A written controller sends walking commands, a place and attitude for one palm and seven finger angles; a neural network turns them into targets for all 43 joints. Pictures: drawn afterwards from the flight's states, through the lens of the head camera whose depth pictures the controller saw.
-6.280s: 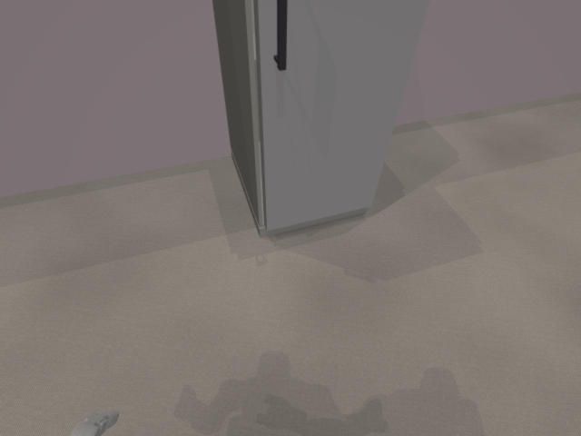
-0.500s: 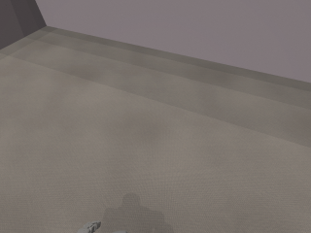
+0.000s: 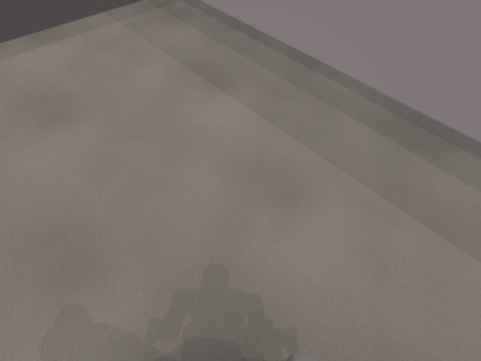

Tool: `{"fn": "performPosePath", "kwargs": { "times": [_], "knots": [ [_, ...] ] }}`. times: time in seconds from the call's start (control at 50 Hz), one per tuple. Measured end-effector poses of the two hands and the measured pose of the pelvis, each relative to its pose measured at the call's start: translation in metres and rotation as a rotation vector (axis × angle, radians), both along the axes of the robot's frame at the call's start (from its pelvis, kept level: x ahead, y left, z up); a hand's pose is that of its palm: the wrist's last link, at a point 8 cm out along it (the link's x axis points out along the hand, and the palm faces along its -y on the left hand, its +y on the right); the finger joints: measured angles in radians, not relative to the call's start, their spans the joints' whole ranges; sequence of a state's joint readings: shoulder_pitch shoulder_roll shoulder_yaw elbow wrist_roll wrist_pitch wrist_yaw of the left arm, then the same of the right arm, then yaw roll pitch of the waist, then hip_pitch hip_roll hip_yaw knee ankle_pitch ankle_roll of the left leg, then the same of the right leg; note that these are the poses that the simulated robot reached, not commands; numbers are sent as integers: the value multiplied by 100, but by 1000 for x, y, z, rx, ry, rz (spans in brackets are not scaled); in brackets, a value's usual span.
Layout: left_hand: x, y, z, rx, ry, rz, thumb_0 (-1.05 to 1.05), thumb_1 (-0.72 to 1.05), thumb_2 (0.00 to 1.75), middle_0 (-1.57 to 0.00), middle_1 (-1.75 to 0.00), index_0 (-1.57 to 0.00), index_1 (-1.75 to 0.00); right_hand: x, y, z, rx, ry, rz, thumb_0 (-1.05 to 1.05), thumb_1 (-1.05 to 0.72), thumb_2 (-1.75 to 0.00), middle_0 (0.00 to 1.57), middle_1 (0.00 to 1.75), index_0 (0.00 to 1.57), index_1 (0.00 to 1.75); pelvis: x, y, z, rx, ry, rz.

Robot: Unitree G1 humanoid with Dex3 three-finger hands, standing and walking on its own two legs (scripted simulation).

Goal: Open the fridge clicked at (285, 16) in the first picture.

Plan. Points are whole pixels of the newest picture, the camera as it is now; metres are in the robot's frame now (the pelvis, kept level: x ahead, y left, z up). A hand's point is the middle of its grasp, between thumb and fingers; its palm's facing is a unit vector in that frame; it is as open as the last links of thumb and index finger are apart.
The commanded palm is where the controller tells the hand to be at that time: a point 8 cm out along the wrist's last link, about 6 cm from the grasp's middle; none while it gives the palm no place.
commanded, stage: turn to face it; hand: left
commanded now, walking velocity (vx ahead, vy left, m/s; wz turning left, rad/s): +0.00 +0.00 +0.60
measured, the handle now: out of the picture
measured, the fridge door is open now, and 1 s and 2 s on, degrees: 0 0 0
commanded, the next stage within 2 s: none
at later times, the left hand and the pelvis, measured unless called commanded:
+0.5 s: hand out of the picture -0.03 +0.15 -0.16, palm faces +0.34 -0.90 -0.26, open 7.4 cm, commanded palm none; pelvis -0.02 -0.05 +0.00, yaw +20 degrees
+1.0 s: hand out of the picture -0.03 +0.21 -0.15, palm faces +0.58 -0.77 -0.27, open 7.4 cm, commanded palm none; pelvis -0.01 -0.04 -0.01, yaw +37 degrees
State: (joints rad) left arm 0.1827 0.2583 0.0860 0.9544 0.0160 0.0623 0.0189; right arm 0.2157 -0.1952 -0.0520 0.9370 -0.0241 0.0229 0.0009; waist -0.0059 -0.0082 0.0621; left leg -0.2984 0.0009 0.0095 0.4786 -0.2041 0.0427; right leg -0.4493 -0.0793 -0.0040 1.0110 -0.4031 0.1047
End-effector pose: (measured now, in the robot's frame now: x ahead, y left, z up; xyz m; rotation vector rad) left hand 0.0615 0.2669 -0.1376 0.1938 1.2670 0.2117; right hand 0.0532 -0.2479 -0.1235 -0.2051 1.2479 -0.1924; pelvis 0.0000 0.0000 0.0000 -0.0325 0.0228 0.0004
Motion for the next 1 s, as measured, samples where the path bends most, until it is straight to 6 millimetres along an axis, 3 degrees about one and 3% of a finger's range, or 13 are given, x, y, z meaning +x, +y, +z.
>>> {"fn": "performPosePath", "kwargs": {
  "times": [0.18, 0.28, 0.38, 0.5, 0.62, 0.68, 0.74, 0.84, 1.0],
  "knots": [
    [6, -47, 12, 32, -161, 43, 1, 91, 90, -20, -30, -20, -30, 18, -44, -25, 41, -19, 80, 1, -90, -90, 20, 30, 20, 30, -14, -43, -13, 31, -4, 118],
    [-26, -70, 25, 40, -162, 113, 1, 91, 89, -20, -30, -20, -30, 35, -59, -23, 49, -7, 149, 1, -91, -90, 20, 30, 20, 30, -16, -56, -5, 56, -19, 195],
    [-60, -80, 25, 31, -111, 185, 1, 90, 89, -20, -30, -20, -30, 52, -60, -17, 50, 2, 222, 1, -91, -90, 19, 30, 20, 30, -16, -62, 0, 74, -20, 268],
    [-110, -77, 13, 8, -40, 300, 1, 90, 89, -20, -30, -20, -30, 79, -37, -15, 31, 35, 344, 1, -91, -90, 19, 30, 20, 30, -18, -55, -2, 69, -8, 353],
    [-171, -55, -17, -22, 46, 435, 1, 90, 89, -21, -30, -20, -30, 122, 19, -13, 6, -48, 495, 1, -91, -90, 19, 30, 20, 30, -22, -30, -18, 40, 2, 432],
    [-189, -43, -23, -24, 91, 478, 1, 91, 89, -20, -30, -20, -30, 133, 42, -6, 6, -99, 541, 1, -91, -90, 19, 30, 20, 30, -25, -23, -19, 42, -5, 454],
    [-189, -32, -17, -18, 75, 506, 1, 91, 90, -20, -30, -20, -30, 135, 54, 3, -1, -112, 569, 1, -91, -90, 20, 30, 20, 30, -25, -20, -12, 25, -10, 487],
    [-169, -20, -2, 8, -27, 527, 1, 91, 90, -20, -30, -19, -30, 136, 63, 5, 6, -87, 609, 1, -90, -90, 20, 30, 20, 30, -24, -18, -4, 19, -10, 543],
    [-126, -25, 16, 69, -154, 551, 1, 91, 90, -20, -30, -20, -30, 139, 49, -13, 40, -24, 641, 1, -90, -90, 20, 30, 20, 30, -10, -35, -7, 35, -1, 638]
  ]
}}
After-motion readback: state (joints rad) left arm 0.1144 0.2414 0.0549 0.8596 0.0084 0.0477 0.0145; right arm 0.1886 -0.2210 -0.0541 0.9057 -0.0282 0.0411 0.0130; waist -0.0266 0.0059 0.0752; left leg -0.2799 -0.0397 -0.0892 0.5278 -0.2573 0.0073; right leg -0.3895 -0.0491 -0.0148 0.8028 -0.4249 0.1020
